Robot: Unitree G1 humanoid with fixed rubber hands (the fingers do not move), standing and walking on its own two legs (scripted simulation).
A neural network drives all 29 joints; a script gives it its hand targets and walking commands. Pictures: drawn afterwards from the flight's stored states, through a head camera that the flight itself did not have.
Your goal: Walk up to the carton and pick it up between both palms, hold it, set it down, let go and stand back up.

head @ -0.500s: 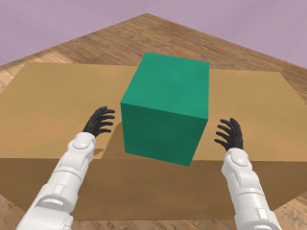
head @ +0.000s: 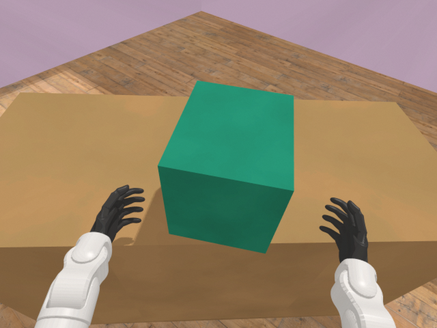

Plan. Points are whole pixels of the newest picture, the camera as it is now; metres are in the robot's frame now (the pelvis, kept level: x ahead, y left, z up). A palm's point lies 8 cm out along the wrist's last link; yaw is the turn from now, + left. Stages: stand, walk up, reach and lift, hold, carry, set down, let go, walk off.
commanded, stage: set down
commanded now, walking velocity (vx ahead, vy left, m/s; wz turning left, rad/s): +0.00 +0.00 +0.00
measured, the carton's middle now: (230, 165) +0.45 -0.04 +0.04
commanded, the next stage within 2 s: none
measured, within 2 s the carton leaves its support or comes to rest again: neither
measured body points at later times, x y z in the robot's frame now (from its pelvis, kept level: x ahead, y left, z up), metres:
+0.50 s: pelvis +0.00 -0.01 +0.00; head -0.01 +0.01 +0.45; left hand +0.25 +0.19 +0.03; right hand +0.17 -0.21 +0.05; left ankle +0.00 +0.11 -0.74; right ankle +0.01 -0.14 -0.74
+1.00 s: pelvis +0.01 -0.01 +0.00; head +0.04 -0.01 +0.45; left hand +0.23 +0.20 +0.01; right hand +0.17 -0.21 +0.01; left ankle +0.01 +0.11 -0.74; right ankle +0.01 -0.14 -0.74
